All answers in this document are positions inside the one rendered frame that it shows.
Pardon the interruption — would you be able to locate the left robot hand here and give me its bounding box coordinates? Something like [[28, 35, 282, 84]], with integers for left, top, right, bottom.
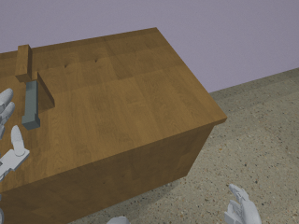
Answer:
[[0, 88, 30, 182]]

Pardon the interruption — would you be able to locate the right robot hand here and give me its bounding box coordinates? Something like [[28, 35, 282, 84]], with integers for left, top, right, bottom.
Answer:
[[224, 184, 262, 224]]

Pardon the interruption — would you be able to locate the counter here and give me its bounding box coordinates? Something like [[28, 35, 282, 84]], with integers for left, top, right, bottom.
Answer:
[[0, 27, 228, 224]]

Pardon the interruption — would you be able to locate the tap lever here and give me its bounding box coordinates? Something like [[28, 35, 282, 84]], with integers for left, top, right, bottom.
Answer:
[[21, 80, 40, 131]]

